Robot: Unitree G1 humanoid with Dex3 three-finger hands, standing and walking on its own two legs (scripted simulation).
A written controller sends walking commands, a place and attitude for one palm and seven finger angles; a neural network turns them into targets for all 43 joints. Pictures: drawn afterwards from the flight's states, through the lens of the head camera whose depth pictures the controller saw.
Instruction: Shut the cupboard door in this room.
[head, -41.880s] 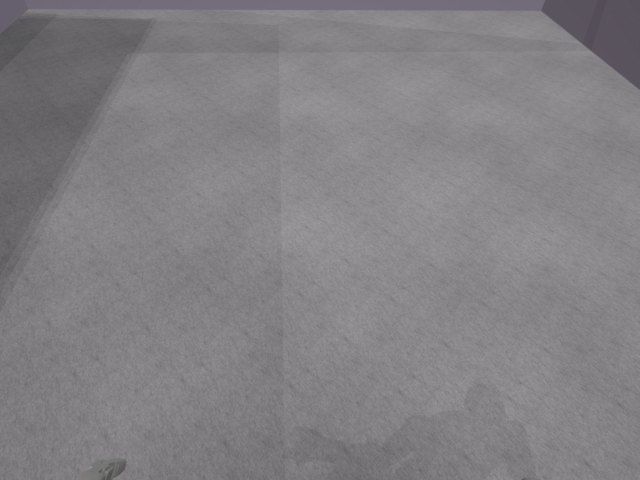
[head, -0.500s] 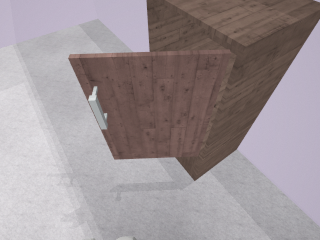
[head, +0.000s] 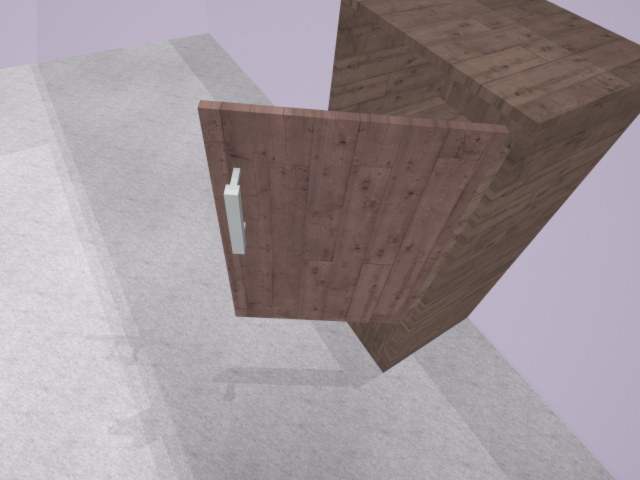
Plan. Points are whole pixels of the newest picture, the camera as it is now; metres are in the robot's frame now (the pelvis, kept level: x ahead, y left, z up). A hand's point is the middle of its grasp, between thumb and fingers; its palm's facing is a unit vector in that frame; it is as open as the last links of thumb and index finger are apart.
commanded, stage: come to a stop and stand still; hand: left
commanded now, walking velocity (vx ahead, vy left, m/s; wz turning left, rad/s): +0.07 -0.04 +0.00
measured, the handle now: (237, 212) +0.49 +0.17 +0.00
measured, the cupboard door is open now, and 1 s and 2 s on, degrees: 57 57 57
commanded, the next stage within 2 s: look again from close up in 0.66 s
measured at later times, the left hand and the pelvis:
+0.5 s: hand out of the picture -0.04 +0.10 -0.18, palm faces +0.02 -0.99 -0.14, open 7.3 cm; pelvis -0.03 -0.05 +0.00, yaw +0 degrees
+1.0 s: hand out of the picture +0.00 +0.13 -0.19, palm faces +0.02 -0.98 -0.21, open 7.4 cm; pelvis +0.00 -0.04 -0.01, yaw +1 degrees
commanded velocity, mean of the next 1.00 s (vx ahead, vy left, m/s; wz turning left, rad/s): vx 0.00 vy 0.00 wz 0.00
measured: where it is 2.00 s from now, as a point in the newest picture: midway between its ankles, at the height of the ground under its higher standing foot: outside the picture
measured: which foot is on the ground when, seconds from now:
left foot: down 0.00-1.00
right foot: up 0.00-0.12, down 0.14-1.00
